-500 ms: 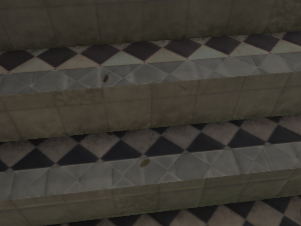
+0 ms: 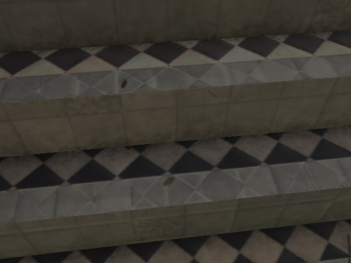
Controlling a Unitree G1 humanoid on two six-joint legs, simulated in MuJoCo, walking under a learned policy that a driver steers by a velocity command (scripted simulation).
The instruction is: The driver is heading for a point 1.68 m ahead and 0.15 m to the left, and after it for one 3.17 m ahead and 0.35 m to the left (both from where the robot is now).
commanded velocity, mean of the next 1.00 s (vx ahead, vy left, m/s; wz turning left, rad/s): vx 0.23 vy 0.00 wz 0.00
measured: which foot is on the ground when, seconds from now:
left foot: down 0.00-1.00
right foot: down 0.00-1.00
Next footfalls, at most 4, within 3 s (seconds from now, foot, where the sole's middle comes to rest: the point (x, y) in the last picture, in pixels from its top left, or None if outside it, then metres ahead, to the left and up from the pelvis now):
none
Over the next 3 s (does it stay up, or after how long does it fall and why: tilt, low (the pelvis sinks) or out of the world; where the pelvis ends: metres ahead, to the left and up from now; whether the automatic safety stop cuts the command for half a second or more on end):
stays up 0.03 -0.04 0.01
